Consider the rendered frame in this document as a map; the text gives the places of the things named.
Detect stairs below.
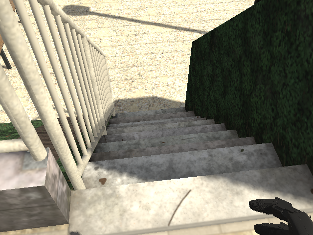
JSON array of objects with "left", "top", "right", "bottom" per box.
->
[{"left": 81, "top": 107, "right": 283, "bottom": 189}]

